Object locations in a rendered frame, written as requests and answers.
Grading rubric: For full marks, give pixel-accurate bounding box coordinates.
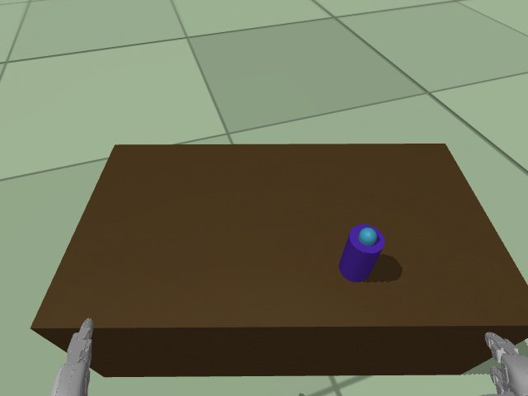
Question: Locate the bottle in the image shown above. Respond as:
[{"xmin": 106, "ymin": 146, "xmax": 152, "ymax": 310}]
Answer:
[{"xmin": 339, "ymin": 224, "xmax": 385, "ymax": 282}]

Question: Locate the right robot hand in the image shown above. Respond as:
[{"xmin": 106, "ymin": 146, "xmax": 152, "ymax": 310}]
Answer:
[{"xmin": 480, "ymin": 332, "xmax": 528, "ymax": 396}]

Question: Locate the left robot hand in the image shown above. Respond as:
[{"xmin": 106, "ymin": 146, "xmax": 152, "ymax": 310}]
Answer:
[{"xmin": 50, "ymin": 318, "xmax": 93, "ymax": 396}]

